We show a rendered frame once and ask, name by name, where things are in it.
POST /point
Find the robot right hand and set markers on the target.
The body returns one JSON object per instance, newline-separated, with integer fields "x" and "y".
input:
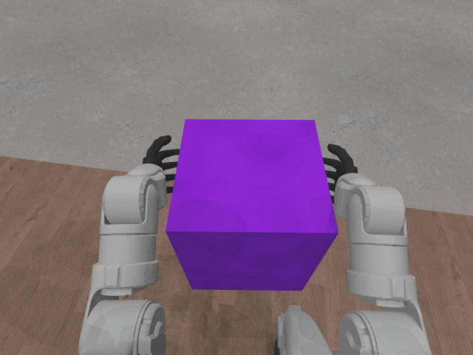
{"x": 342, "y": 166}

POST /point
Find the left robot upper arm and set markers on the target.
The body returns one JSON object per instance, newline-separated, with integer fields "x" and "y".
{"x": 125, "y": 327}

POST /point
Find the carton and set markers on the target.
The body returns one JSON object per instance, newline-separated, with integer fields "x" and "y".
{"x": 251, "y": 206}

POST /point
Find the robot left hand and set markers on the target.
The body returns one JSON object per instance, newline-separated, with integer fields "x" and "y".
{"x": 155, "y": 157}

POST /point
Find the right robot upper arm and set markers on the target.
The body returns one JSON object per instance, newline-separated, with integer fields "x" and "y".
{"x": 381, "y": 333}

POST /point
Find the right robot forearm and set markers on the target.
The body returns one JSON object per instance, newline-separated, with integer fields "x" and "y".
{"x": 379, "y": 266}

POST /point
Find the left robot forearm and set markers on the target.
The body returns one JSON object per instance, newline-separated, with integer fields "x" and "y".
{"x": 129, "y": 212}

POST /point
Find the right robot thigh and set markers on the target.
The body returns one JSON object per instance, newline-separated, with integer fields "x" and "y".
{"x": 298, "y": 334}

